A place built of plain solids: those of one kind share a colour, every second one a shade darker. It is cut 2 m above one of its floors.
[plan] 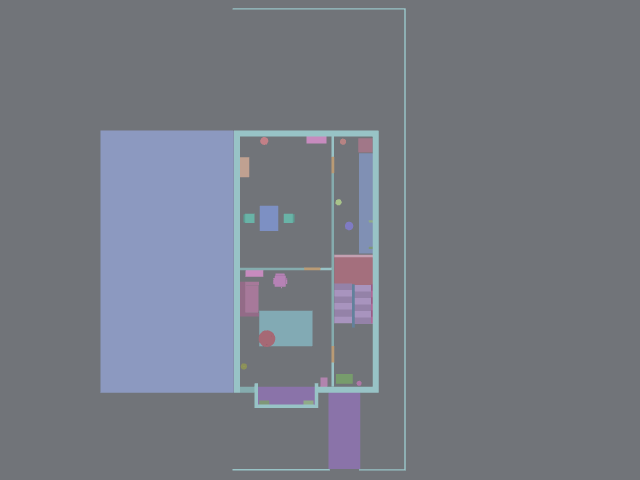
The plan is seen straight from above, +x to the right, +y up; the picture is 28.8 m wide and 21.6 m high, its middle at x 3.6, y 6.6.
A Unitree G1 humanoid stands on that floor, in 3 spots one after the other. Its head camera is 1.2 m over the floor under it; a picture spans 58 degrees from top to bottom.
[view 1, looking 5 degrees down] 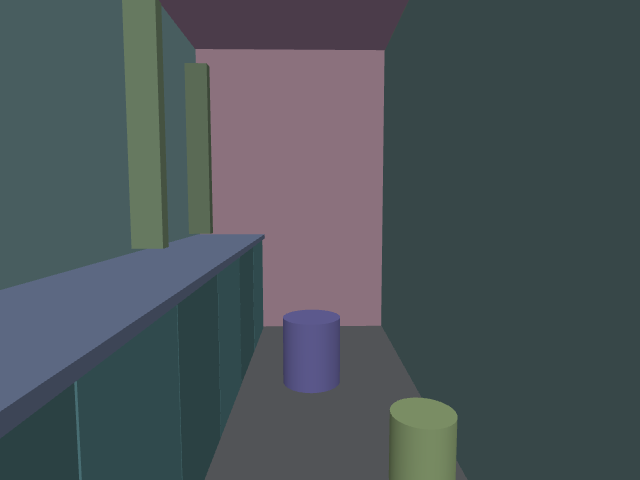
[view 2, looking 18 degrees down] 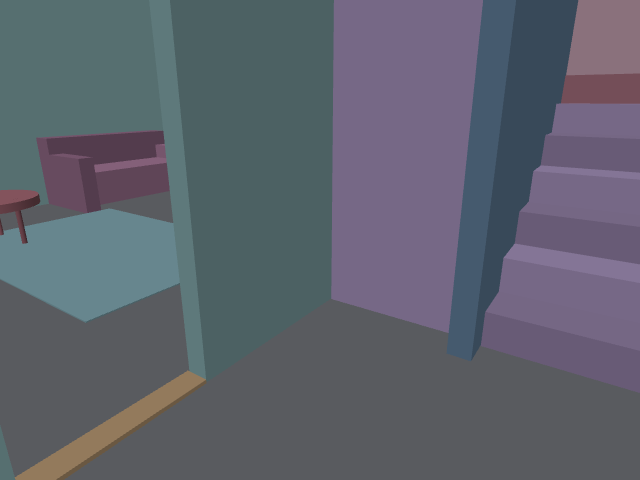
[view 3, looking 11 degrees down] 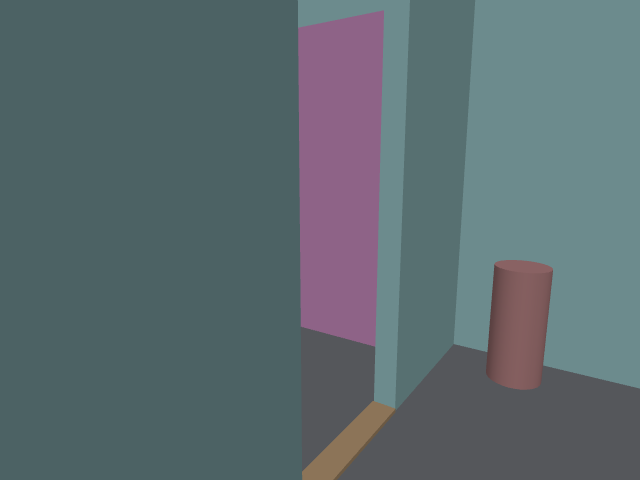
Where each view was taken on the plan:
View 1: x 4.90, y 10.06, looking -91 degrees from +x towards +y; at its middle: landing_end_wall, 4.13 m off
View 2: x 5.57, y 0.76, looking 124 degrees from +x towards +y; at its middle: wall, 2.51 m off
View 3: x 4.99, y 8.59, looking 124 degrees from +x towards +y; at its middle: shelf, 2.88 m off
